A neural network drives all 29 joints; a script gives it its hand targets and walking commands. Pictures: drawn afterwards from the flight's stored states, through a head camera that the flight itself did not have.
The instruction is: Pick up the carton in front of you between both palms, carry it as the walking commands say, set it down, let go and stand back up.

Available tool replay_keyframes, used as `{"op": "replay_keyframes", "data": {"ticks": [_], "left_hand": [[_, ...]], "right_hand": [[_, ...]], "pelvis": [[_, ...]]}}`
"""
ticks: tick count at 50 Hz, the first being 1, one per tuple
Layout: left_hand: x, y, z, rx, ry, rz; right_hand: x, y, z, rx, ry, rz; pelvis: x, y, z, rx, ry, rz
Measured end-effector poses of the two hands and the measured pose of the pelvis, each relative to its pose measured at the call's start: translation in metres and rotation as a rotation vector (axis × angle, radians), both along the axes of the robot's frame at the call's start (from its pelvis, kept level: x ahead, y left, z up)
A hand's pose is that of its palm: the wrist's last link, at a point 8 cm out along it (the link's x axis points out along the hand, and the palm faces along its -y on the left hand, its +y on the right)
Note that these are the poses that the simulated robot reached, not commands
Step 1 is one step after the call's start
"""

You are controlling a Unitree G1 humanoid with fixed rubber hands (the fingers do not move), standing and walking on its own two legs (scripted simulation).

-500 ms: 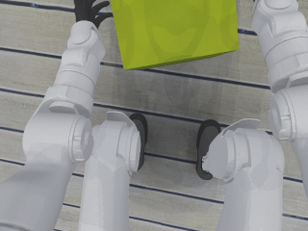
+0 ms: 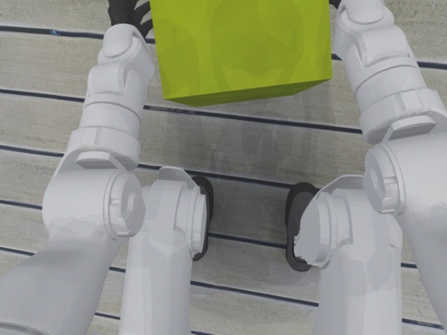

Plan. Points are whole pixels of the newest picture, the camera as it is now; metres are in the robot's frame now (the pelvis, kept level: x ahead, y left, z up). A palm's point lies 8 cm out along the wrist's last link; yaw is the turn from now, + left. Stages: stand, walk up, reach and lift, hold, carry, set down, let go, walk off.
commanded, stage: reach and lift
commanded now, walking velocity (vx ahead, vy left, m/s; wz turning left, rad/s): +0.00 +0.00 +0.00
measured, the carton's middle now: (238, 34) +0.53 +0.02 -0.21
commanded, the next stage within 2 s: none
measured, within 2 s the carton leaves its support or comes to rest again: neither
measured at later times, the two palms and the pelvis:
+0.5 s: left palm (33, 6) +0.48 +0.15 +0.06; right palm out of the picture +0.50 -0.15 +0.06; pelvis +0.00 +0.01 +0.12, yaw -3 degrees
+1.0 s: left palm out of the picture +0.45 +0.14 +0.22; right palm out of the picture +0.46 -0.16 +0.21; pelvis +0.04 +0.00 +0.25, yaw -4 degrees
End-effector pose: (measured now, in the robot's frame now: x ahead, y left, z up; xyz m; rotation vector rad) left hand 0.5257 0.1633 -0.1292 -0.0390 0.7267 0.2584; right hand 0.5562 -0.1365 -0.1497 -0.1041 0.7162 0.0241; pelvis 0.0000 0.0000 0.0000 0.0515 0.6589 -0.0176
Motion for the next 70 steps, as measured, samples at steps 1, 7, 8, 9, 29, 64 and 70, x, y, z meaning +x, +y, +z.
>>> {"op": "replay_keyframes", "data": {"ticks": [1,7,8,9,29,64,70], "left_hand": [[-0.002,-0.002,0.006,0.001,-0.01,0.013],[-0.018,-0.016,0.057,-0.037,-0.06,0.01],[-0.021,-0.018,0.068,-0.041,-0.063,0.007],[-0.024,-0.02,0.078,-0.042,-0.063,0.005],[-0.046,-0.016,0.211,-0.024,-0.053,-0.041],[-0.093,-0.023,0.431,-0.033,-0.053,-0.122],[-0.101,-0.024,0.468,-0.034,-0.055,-0.137]], "right_hand": [[-0.002,-0.001,0.007,0.004,-0.008,-0.009],[-0.017,-0.016,0.073,0.024,-0.05,-0.063],[-0.02,-0.018,0.085,0.026,-0.052,-0.07],[-0.023,-0.019,0.098,0.028,-0.051,-0.077],[-0.059,-0.017,0.228,0.042,-0.04,-0.123],[-0.131,-0.023,0.448,0.06,-0.041,-0.222],[-0.143,-0.024,0.485,0.06,-0.044,-0.235]], "pelvis": [[0.001,0.001,0.001,-0.002,0.002,-0.003],[0.002,0.005,0.02,-0.009,0.031,-0.025],[0.002,0.005,0.025,-0.008,0.036,-0.029],[0.001,0.006,0.031,-0.007,0.042,-0.033],[0.004,0.006,0.134,-0.019,0.096,-0.035],[0.07,0.006,0.325,-0.049,-0.242,-0.044],[0.08,0.006,0.354,-0.056,-0.338,-0.046]]}}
